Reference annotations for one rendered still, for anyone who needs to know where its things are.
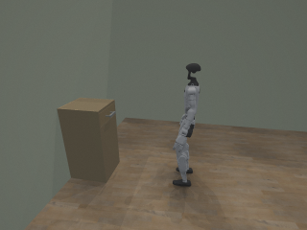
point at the left robot upper arm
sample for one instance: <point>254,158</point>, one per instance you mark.
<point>192,93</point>

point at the left robot forearm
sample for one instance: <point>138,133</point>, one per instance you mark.
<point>188,122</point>

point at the cabinet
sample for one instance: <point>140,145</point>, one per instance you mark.
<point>92,150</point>

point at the robot left foot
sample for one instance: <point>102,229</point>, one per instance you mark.
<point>180,182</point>

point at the robot left hand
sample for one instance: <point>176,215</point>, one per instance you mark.
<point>179,141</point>

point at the robot right hand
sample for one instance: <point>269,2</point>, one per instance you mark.
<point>182,118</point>

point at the robot left shin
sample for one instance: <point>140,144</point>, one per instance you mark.
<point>182,166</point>

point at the drawer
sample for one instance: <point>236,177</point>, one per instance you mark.
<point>103,115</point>

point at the handle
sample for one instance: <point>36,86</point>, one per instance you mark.
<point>112,113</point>

